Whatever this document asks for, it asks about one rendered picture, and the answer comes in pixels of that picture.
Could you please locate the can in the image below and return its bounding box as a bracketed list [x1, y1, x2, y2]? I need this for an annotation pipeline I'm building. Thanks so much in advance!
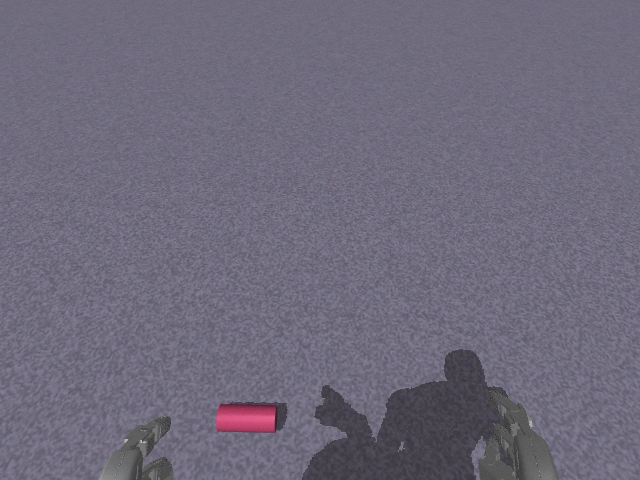
[216, 404, 278, 433]

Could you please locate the right robot hand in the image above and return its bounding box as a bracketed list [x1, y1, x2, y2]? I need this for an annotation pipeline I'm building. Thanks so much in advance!
[478, 390, 559, 480]

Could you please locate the left robot hand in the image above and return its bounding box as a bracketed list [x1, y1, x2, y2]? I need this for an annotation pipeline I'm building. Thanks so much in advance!
[98, 416, 180, 480]

